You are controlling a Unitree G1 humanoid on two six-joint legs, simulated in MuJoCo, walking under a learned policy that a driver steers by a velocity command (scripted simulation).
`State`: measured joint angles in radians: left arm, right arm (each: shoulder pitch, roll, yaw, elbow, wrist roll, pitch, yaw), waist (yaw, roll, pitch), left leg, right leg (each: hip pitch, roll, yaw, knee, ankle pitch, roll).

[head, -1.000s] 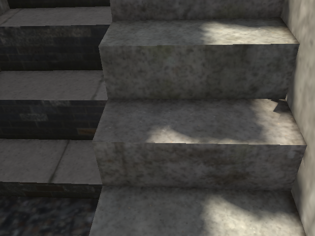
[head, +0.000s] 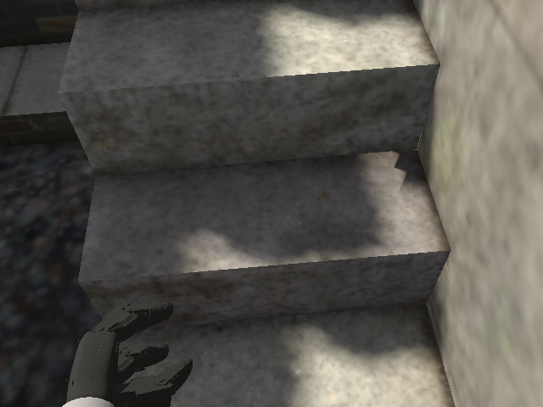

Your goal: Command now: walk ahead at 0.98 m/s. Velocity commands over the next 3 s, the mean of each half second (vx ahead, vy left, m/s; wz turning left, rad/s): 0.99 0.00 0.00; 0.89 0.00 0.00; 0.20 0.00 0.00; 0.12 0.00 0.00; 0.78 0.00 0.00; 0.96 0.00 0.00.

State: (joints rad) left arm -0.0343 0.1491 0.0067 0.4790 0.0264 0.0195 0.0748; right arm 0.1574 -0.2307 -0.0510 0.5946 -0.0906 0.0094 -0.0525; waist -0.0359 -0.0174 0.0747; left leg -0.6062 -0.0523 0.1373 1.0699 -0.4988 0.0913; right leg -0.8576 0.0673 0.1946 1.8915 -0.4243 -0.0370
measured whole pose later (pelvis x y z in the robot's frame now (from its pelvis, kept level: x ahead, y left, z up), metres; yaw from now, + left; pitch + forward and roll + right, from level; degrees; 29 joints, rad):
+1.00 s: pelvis +0.13 +0.14 +0.08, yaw +3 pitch -2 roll -1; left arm -0.07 0.18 0.03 0.47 0.01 0.06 0.02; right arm 0.43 -0.22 -0.04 0.80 -0.07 -0.18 -0.04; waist -0.02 -0.01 0.02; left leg -0.04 0.05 0.16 0.44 -0.37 0.01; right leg -1.24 0.21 0.08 2.44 -0.57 -0.04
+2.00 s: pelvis +0.37 +0.01 +0.28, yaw +3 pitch +3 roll +1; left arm 0.28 0.16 0.02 0.77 0.02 -0.03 0.10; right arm 0.29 -0.22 -0.08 0.77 -0.05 0.01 0.04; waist 0.00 0.01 -0.05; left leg -0.66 -0.15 -0.05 1.62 -0.46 0.01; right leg -0.24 0.05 0.03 0.57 -0.39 -0.07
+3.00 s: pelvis +0.75 -0.01 +0.60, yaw -1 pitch +0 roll -1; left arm 0.16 0.19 0.02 0.81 -0.03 -0.03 0.08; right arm 0.33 -0.17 -0.08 0.93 -0.02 -0.05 0.08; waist -0.06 0.06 0.09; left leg -0.60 -0.12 -0.25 1.74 0.11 0.02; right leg -0.73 -0.05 -0.09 1.19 -0.46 -0.03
